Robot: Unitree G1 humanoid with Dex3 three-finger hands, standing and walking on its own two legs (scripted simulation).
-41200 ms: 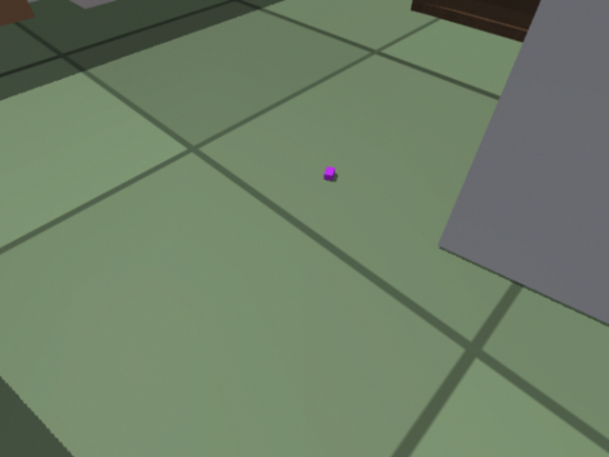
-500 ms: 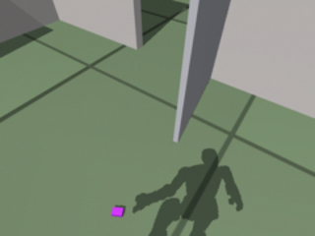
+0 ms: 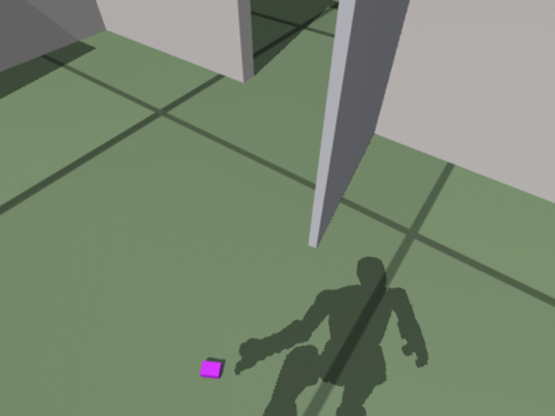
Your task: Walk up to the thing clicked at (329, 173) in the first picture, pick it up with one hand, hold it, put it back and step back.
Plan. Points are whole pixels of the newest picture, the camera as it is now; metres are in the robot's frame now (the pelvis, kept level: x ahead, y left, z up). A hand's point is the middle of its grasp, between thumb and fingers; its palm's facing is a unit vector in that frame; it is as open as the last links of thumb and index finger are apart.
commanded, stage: stand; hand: left
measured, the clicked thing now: (211, 369) +0.42 +0.23 -0.77
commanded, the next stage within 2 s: none
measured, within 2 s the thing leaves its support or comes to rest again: neither
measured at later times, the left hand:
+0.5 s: hand out of the picture +0.07 +0.25 -0.16, palm faces -0.03 -0.94 -0.34, open 7.4 cm
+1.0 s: hand out of the picture +0.06 +0.25 -0.16, palm faces -0.03 -0.94 -0.34, open 7.4 cm
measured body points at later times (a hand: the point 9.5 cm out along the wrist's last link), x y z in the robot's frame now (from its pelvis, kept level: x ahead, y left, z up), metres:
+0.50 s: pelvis +0.00 +0.00 +0.00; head +0.01 +0.00 +0.45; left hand +0.07 +0.30 -0.13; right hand +0.08 -0.30 -0.13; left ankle +0.01 +0.11 -0.75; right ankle -0.02 -0.12 -0.75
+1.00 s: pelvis +0.00 +0.00 +0.00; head +0.01 +0.00 +0.45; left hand +0.06 +0.30 -0.13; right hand +0.07 -0.30 -0.13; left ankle +0.01 +0.11 -0.75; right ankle -0.02 -0.12 -0.75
